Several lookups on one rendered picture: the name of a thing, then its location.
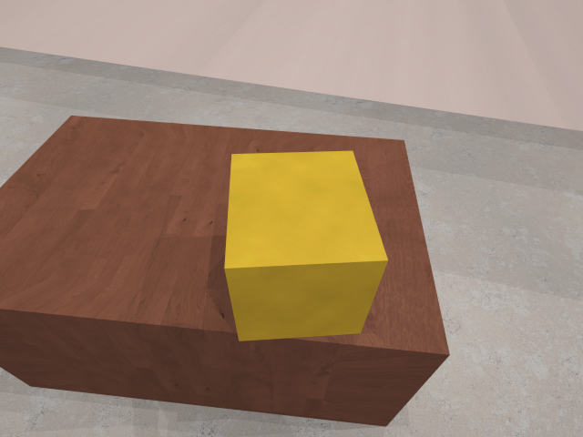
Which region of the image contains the pedestal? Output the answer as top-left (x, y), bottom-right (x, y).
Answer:
top-left (0, 116), bottom-right (450, 427)

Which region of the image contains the carton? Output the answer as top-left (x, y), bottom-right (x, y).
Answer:
top-left (224, 151), bottom-right (388, 341)

